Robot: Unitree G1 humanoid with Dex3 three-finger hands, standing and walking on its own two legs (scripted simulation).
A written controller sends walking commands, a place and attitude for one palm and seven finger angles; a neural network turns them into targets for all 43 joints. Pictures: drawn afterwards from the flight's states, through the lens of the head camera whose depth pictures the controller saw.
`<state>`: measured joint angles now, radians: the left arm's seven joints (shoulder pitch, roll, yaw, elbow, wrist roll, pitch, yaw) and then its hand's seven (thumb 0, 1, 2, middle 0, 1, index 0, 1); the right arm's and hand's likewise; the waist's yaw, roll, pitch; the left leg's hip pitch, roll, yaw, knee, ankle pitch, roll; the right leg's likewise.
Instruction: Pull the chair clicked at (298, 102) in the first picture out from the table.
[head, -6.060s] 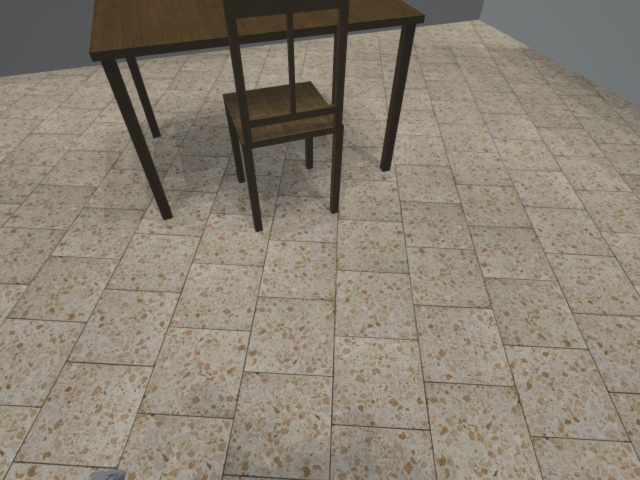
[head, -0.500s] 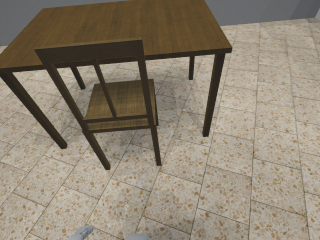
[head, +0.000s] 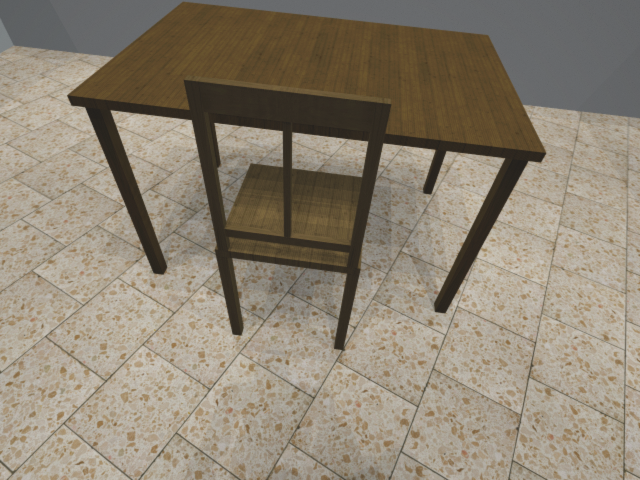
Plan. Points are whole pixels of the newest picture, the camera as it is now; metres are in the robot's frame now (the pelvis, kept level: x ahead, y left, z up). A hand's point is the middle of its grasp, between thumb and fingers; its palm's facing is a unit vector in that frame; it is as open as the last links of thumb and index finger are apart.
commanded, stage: take the last steps up to it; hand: left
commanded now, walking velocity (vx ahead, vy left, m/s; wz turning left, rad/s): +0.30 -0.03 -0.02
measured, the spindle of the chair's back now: (287, 184) +0.71 +0.13 -0.07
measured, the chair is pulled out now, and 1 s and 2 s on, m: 0.00 0.00 0.00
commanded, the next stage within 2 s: come to a stop and stand still in 0.60 s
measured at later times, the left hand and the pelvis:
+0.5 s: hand (243, 440) +0.21 +0.13 -0.16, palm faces +0.07 -0.97 -0.23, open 7.2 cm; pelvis +0.16 -0.06 +0.00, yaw +1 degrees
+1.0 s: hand (231, 426) +0.24 +0.16 -0.19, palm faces +0.07 -0.98 -0.19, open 7.4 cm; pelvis +0.25 -0.02 -0.01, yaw -1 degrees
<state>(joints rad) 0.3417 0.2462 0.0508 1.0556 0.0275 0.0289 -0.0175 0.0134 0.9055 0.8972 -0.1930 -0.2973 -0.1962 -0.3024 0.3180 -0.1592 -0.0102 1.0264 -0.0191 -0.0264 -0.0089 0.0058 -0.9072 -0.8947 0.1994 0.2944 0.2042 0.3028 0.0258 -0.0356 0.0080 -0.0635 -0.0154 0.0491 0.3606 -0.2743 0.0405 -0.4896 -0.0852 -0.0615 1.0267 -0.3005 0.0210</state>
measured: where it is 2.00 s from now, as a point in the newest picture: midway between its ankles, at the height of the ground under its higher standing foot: outside the picture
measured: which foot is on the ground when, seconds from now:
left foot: down 0.00-0.30, up 0.32-0.74, down 0.76-1.00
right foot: up 0.00-0.26, down 0.28-0.78, up 0.80-1.00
